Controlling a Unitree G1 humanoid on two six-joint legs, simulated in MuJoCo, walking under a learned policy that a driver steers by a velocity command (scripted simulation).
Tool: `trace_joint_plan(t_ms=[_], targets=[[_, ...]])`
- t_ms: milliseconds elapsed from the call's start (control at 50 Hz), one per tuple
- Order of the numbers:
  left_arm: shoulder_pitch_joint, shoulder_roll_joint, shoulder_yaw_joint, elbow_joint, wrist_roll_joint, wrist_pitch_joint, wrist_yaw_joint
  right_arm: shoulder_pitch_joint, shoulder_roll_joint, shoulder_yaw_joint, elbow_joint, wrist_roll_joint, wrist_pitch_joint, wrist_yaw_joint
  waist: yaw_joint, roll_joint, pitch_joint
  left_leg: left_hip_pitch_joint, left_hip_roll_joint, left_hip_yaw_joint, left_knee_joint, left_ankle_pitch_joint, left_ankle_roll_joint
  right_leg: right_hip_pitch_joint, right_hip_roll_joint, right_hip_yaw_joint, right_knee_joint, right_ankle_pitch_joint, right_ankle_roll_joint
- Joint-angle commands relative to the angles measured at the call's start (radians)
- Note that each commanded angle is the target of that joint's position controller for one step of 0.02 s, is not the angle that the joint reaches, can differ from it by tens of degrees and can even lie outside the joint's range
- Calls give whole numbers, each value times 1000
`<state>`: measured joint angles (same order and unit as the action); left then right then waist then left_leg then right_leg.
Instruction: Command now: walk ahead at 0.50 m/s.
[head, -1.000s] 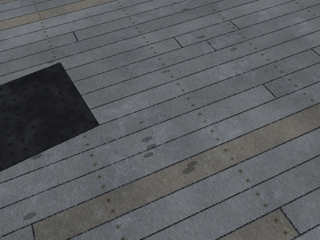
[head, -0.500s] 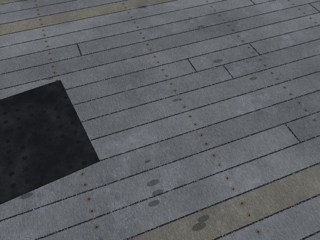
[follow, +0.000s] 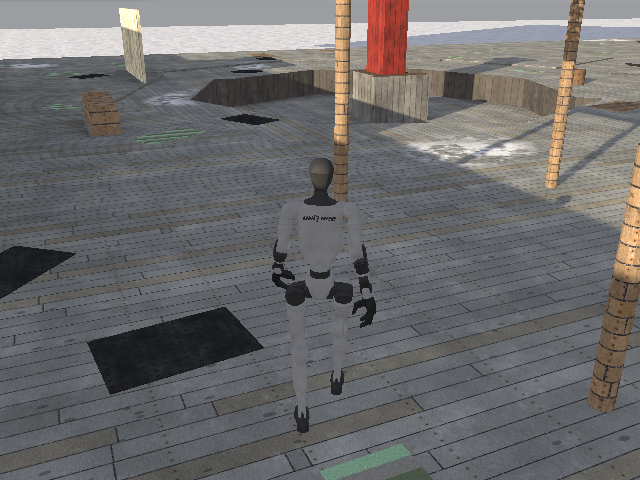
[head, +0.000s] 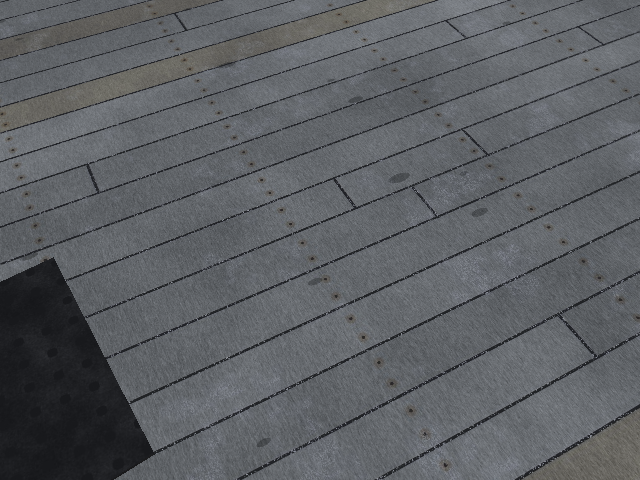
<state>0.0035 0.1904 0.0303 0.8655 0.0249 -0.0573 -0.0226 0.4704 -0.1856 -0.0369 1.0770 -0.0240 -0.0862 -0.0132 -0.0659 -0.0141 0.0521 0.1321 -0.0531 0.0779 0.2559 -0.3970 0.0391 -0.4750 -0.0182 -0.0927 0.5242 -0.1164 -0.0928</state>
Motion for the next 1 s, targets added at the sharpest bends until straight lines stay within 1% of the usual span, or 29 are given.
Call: trace_joint_plan(t_ms=[20, 40, 60, 80, 100, 120, 140, 180, 220, 280, 320, 400, 480, 520, 540, 560, 580, 600, 620, 640, 660, 680, 700, 720, 740, 760, 820, 920, 1000], targets=[[422, 179, 63, 77, 28, -30, 28, -26, -139, -19, -55, 13, -4, -3, 223, 24, -211, -237, 199, -22, 549, 799, 82, 528, -78, 119, -75, -38, -96], [523, 297, 95, 90, 42, -27, 30, 86, -38, 1, -82, 57, -4, 11, 194, -217, -360, -619, 15, 36, 968, 163, 27, 843, -391, 615, -150, -131, -245], [444, 253, 87, 83, 2, -10, 21, 25, -135, -27, -72, 26, -3, 8, 176, -97, -338, -722, 3, -118, 1077, -90, 46, 772, -385, 743, -246, -147, -234], [319, 211, 74, 64, -11, -8, 18, -54, -135, -32, -102, 19, -3, 10, 126, -61, -171, -773, 64, -133, 1074, -13, 54, 619, -351, 565, -259, -168, -202], [260, 142, 55, 56, -9, -14, 13, -96, -118, -28, -110, 17, -8, 15, 105, -12, -91, -752, 101, -131, 1016, 54, 55, 488, -309, 464, -303, -116, -173], [238, 106, 44, 64, -10, -21, 14, -110, -99, -29, -108, 8, 1, 18, 75, -9, -34, -709, 128, -127, 953, 88, 53, 391, -253, 371, -336, -70, -129], [238, 86, 36, 79, -14, -26, 19, -82, -81, -26, -106, -7, 15, 23, 44, -50, -22, -656, 145, -123, 903, 105, 41, 324, -226, 314, -358, -33, -109], [285, 86, 33, 103, -14, -42, 21, -76, -60, -24, -100, -15, 37, 35, 30, -42, -22, -628, 146, -102, 875, 132, 23, 292, -192, 252, -379, 47, -108], [326, 124, 39, 118, -15, -51, 22, -139, -67, -25, -127, -17, 47, 40, 29, -45, 0, -691, 165, -86, 817, 181, 3, 302, -195, 224, -404, 91, -123], [380, 122, 35, 130, -15, -50, 21, -272, -80, -24, -171, -11, 52, 43, 55, -26, 31, -785, 183, -65, 692, 280, -23, 347, -177, 185, -432, 113, -122], [406, 121, 33, 137, -15, -49, 21, -357, -71, -16, -202, -5, 48, 45, 75, -35, 46, -782, 178, -47, 567, 336, -32, 364, -165, 157, -431, 165, -116], [476, 132, 31, 158, -13, -49, 24, -461, -61, -5, -238, 1, 43, 45, 110, -51, 48, -756, 144, -11, 408, 392, -17, 452, -173, 120, -405, 267, -106], [488, 138, 35, 178, 2, -43, 40, -498, -82, -10, -264, 2, 34, 44, 106, -58, 57, -734, 112, -1, 325, 318, 41, 581, -220, 65, -355, 375, -84], [453, 147, 38, 179, 7, -39, 49, -391, -86, -18, -232, -6, 22, 37, 55, -61, 12, -592, 45, 27, 293, 256, 80, 595, -212, 8, -186, 717, -49], [435, 153, 40, 175, 4, -33, 52, -262, -96, -28, -187, -11, 11, 31, 3, -48, -53, -462, 0, 48, 238, 293, 100, 589, -185, -21, -14, 807, -28], [427, 155, 38, 162, -7, -30, 55, -128, -135, -44, -146, -26, -1, 24, -47, -23, -135, -260, 28, 9, 201, 435, 128, 479, -146, -54, 204, 677, 5], [473, 96, 22, 108, -44, -34, 52, -24, -259, -76, -148, -49, -5, 15, -46, 146, -296, 87, 307, -330, 268, 771, 248, 151, -45, -93, 597, 228, 55], [503, 112, 30, 101, -52, -34, 50, -40, -286, -86, -155, -2, 10, 20, -19, 227, -426, 191, 481, -647, 188, 1168, 385, -30, 110, 10, 864, -465, 76], [437, 138, 39, 85, -25, -26, 50, -107, -273, -82, -170, 31, 19, 24, 12, 88, -363, 96, 428, -513, 193, 1190, 360, -63, 27, 121, 889, -395, 70], [365, 116, 34, 64, -18, -28, 47, -183, -214, -68, -183, 30, 22, 22, 22, 62, -230, -39, 386, -420, 162, 1141, 331, -103, -2, 120, 851, -342, 74], [336, 110, 35, 58, -9, -23, 47, -221, -168, -55, -188, 27, 27, 18, 47, 26, -135, -157, 330, -354, 116, 1060, 284, -95, -31, 123, 779, -306, 77], [328, 116, 39, 45, 9, -6, 47, -235, -143, -47, -188, 34, 32, 12, 72, 31, -98, -246, 285, -321, 85, 996, 255, -62, -46, 126, 718, -287, 86], [344, 108, 40, 45, 17, 15, 46, -240, -134, -42, -188, 31, 35, 10, 93, 38, -92, -303, 255, -294, 74, 988, 236, -17, -48, 125, 680, -275, 94], [364, 92, 37, 39, 12, 33, 46, -245, -160, -48, -198, 22, 37, 9, 107, 54, -122, -326, 255, -294, 64, 957, 249, 7, -35, 117, 655, -268, 107], [350, 95, 37, 32, 11, 43, 47, -232, -172, -52, -200, 17, 35, 11, 105, 33, -120, -350, 236, -281, 64, 985, 244, 12, -32, 113, 636, -255, 114], [340, 91, 37, 20, 8, 50, 47, -228, -194, -57, -204, 14, 37, 11, 110, 49, -133, -363, 230, -278, 64, 966, 244, 11, -26, 110, 607, -238, 121], [263, 115, 42, -13, 9, 67, 51, -207, -208, -64, -220, 13, 51, 11, 89, 72, -133, -367, 207, -314, 44, 779, 220, -35, -30, 116, 538, -185, 138], [134, 136, 46, -71, 2, 83, 56, -154, -225, -74, -238, 13, 77, 2, 41, 94, -105, -293, 206, -433, 26, 477, 196, -126, -27, 153, 444, -163, 151], [110, 135, 40, -92, -7, 80, 61, -137, -224, -77, -250, 6, 88, -3, 27, 109, -98, -241, 209, -473, 57, 487, 197, -109, -6, 160, 354, -209, 141]])
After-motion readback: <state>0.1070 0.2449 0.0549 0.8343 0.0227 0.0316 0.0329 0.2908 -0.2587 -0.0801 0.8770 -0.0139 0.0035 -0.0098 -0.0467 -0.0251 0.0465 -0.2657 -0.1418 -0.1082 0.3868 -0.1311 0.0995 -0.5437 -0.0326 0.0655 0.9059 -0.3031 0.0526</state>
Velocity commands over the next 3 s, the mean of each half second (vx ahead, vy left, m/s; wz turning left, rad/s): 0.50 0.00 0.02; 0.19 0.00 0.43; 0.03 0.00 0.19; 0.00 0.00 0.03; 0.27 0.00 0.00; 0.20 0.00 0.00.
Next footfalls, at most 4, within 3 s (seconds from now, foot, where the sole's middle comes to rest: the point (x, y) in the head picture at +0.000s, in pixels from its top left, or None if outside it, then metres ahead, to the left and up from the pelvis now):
0.02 right None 0.17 -0.09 -0.76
0.56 left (274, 479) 0.47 0.10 -0.76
1.20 right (361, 449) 0.51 -0.08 -0.76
1.50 left None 0.40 0.11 -0.76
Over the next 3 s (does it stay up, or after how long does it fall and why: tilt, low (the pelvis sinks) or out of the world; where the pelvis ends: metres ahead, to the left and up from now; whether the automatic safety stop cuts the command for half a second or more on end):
stays up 0.69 0.09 0.01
